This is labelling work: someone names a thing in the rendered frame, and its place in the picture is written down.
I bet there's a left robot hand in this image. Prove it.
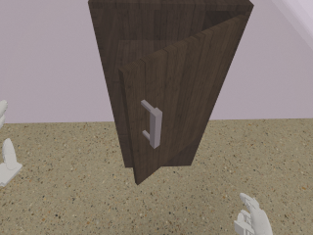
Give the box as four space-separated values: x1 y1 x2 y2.
0 100 22 187

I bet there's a handle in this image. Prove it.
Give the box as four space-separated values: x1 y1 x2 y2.
141 99 162 149

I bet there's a cupboard door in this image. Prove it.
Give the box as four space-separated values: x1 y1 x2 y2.
118 15 246 185

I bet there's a right robot hand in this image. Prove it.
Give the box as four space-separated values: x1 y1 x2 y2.
234 193 273 235

